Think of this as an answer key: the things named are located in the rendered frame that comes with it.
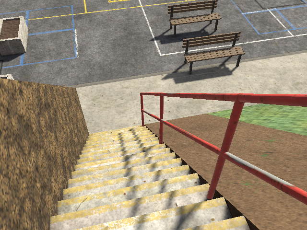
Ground stairs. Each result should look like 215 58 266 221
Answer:
50 125 250 230

